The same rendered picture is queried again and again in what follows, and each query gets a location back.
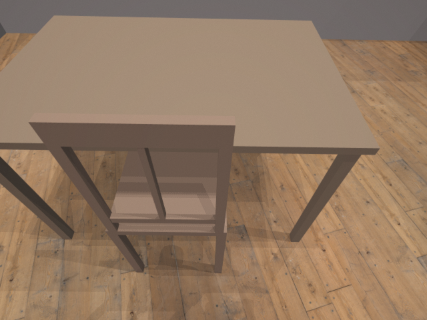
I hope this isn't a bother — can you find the chair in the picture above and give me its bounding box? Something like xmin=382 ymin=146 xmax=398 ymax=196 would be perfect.
xmin=29 ymin=113 xmax=236 ymax=273

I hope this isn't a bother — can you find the table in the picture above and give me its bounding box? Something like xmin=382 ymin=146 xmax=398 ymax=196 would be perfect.
xmin=0 ymin=15 xmax=380 ymax=242

